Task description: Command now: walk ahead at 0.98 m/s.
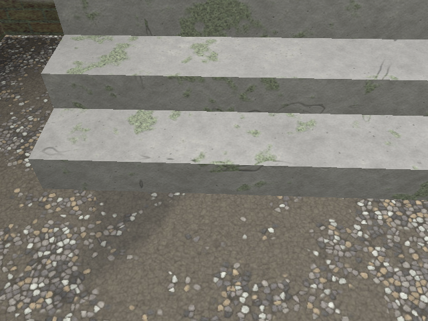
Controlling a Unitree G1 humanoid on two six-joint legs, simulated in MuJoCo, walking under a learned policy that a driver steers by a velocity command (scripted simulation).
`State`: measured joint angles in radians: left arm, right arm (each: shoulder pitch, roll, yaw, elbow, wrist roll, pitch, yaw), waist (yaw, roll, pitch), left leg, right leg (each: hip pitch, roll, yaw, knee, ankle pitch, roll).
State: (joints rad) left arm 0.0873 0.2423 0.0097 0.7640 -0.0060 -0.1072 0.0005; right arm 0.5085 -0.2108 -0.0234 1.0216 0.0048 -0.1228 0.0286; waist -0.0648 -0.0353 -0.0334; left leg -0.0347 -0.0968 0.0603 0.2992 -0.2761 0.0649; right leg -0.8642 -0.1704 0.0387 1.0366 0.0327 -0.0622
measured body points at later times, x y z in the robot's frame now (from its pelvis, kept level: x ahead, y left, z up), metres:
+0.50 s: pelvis +0.46 -0.05 +0.00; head +0.46 -0.05 +0.45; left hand +0.40 +0.20 -0.14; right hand +0.67 -0.29 -0.08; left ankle +0.63 +0.13 -0.65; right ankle +0.40 -0.13 -0.74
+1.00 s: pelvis +0.90 +0.00 +0.00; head +0.91 +0.00 +0.45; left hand +1.12 +0.20 -0.10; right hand +0.80 -0.22 -0.15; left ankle +0.84 +0.08 -0.74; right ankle +0.96 -0.12 -0.46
